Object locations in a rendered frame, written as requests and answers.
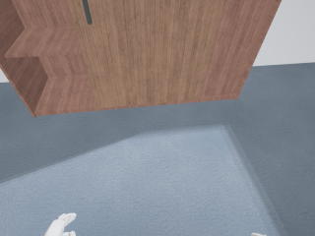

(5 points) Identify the handle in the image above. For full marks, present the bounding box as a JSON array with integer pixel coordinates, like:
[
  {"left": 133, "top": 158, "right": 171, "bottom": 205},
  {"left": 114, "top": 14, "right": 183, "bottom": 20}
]
[{"left": 82, "top": 0, "right": 93, "bottom": 25}]

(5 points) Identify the left robot hand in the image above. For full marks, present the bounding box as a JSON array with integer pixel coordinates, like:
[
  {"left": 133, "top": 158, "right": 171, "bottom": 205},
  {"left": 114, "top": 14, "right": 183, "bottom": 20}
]
[{"left": 43, "top": 212, "right": 77, "bottom": 236}]

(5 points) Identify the wardrobe door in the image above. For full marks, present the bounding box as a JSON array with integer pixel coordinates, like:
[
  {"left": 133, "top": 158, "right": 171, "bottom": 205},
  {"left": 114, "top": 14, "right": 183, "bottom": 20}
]
[
  {"left": 201, "top": 0, "right": 275, "bottom": 97},
  {"left": 67, "top": 0, "right": 224, "bottom": 108}
]

